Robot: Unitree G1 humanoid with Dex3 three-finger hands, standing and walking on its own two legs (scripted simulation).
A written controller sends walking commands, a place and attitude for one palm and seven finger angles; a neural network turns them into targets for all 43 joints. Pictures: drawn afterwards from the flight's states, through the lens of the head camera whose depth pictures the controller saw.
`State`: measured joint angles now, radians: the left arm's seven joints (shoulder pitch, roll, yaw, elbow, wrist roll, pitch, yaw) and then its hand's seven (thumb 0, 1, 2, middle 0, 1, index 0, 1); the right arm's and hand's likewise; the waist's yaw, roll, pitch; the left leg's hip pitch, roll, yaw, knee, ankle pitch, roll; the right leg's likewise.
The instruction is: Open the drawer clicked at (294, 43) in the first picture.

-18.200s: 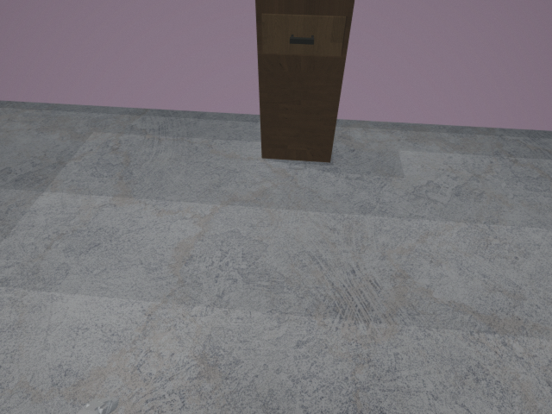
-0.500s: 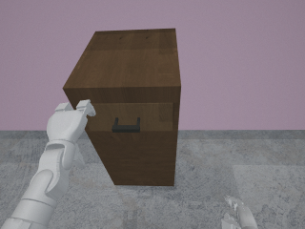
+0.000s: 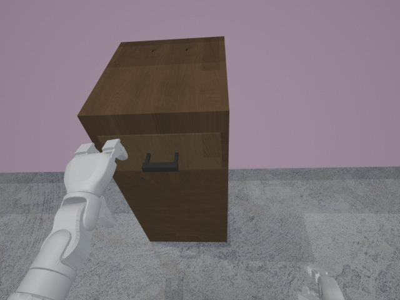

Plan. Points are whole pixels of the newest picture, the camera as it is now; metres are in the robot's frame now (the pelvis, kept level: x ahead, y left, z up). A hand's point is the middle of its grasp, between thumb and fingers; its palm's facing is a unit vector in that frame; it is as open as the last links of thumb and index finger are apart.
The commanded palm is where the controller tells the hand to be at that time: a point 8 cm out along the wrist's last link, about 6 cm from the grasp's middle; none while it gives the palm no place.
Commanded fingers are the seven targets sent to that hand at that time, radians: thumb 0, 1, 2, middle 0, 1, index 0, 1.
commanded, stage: move the hooked fingers above the handle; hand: left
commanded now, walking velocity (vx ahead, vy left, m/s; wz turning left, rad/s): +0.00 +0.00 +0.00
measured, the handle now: (161, 161) +0.49 +0.19 -0.07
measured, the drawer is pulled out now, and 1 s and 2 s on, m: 0.00 0.00 0.00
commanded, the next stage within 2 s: none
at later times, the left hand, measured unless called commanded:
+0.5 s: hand (130, 180) +0.35 +0.21 +0.03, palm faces -0.05 -0.10 -0.99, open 13.8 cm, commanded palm +0.34 +0.22 +0.10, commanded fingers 0.00 -0.50 0.30 -0.30 -1.20 -0.30 -1.20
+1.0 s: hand (149, 168) +0.41 +0.19 +0.00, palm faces -0.04 -0.08 -1.00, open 13.8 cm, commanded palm +0.39 +0.21 +0.06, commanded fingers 0.00 -0.50 0.30 -0.30 -1.20 -0.30 -1.20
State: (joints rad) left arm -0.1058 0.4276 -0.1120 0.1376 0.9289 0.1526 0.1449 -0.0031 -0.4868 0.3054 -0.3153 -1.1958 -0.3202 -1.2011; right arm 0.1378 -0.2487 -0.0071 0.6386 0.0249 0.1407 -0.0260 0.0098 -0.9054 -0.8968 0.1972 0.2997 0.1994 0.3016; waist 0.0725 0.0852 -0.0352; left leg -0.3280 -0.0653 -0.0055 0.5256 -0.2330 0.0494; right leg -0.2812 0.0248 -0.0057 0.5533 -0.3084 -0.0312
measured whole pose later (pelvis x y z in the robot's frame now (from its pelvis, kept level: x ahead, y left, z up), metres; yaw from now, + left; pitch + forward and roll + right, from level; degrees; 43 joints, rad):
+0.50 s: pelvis +0.03 -0.02 -0.01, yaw +0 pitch +7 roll +1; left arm -0.18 0.42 -0.09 0.32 0.95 0.05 0.16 0.00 -0.48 0.31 -0.32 -1.20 -0.32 -1.20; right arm 0.18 -0.27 -0.04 0.65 0.02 0.14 -0.05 0.01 -0.91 -0.90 0.20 0.30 0.20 0.30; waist 0.04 0.06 -0.07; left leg -0.43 -0.04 -0.01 0.61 -0.30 0.03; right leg -0.38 0.05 -0.01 0.62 -0.37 -0.06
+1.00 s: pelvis +0.03 +0.00 -0.02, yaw -1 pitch +12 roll +0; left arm -0.38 0.35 -0.15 0.56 1.02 0.03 0.25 0.00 -0.48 0.31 -0.32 -1.20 -0.32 -1.20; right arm 0.21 -0.24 -0.05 0.65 0.02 0.15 -0.04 0.01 -0.90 -0.90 0.20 0.30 0.20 0.30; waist 0.01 0.05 -0.12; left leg -0.55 -0.05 0.00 0.70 -0.35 0.05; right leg -0.49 0.04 0.00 0.70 -0.41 -0.04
